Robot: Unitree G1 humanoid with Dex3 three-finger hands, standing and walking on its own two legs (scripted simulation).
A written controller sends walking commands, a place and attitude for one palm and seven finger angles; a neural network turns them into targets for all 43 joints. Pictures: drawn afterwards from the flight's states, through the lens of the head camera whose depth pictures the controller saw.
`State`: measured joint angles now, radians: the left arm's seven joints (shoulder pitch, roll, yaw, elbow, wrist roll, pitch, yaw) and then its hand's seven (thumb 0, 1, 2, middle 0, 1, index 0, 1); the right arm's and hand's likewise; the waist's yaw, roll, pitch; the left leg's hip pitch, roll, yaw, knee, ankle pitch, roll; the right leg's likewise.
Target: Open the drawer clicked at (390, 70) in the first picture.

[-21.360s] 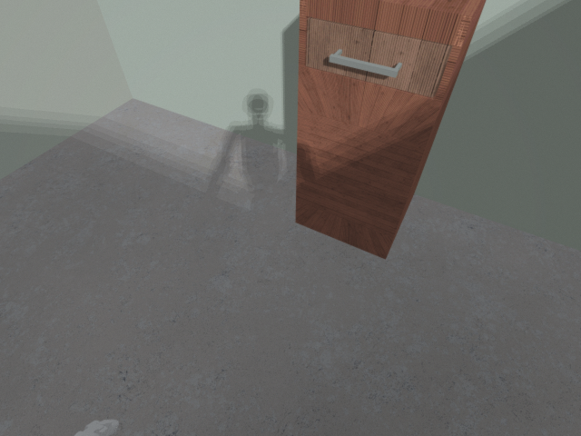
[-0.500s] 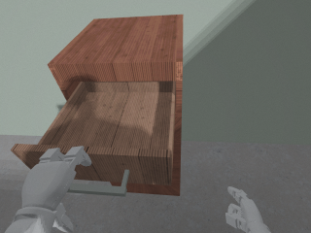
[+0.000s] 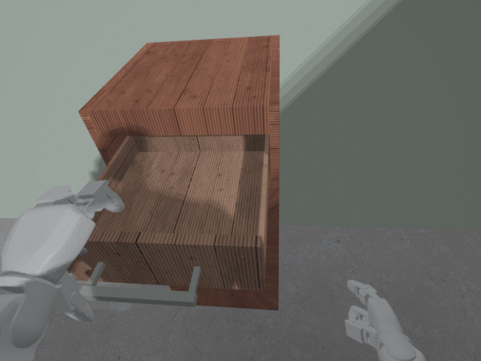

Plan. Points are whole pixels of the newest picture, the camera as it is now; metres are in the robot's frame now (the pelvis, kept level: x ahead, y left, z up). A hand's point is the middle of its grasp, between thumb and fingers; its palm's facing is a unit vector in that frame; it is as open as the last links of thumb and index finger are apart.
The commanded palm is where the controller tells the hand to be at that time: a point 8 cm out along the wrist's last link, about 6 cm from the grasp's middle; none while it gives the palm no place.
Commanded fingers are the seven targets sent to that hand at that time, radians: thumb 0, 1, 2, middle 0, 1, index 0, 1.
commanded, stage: lift the hand off the handle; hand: left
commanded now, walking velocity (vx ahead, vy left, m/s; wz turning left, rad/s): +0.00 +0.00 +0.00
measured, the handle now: (142, 283) +0.21 +0.21 +0.05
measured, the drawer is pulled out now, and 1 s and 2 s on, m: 0.29 0.29 0.29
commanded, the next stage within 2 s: draw the hand back to the body in 0.16 s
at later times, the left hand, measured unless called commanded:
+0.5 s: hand (79, 250) +0.19 +0.23 +0.18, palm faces +0.19 -0.09 -0.98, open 13.8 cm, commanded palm +0.14 +0.23 +0.24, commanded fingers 0.00 -0.50 0.30 -0.30 -1.20 -0.30 -1.20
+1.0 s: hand (86, 246) +0.18 +0.21 +0.21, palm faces +0.32 -0.75 -0.57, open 13.6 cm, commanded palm +0.13 +0.25 +0.24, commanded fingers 0.00 -0.22 0.42 -0.28 -1.02 -0.28 -1.02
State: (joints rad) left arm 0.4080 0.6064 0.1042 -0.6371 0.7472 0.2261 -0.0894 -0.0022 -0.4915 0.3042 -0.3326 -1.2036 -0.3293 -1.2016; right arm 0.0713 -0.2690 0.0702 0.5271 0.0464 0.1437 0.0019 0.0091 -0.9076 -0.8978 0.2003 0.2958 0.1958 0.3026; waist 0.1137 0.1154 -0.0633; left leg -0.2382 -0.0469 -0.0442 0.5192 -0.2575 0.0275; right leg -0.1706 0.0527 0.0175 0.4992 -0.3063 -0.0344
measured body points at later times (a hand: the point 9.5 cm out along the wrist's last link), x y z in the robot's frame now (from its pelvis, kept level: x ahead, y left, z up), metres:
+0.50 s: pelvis -0.01 +0.00 +0.00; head -0.04 -0.04 +0.45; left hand +0.17 +0.23 +0.24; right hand +0.23 -0.16 -0.07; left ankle +0.01 +0.10 -0.74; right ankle -0.02 -0.10 -0.74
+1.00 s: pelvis -0.01 -0.01 +0.00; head -0.02 -0.03 +0.45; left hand +0.15 +0.24 +0.24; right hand +0.22 -0.19 -0.07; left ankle +0.01 +0.10 -0.74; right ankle -0.02 -0.10 -0.74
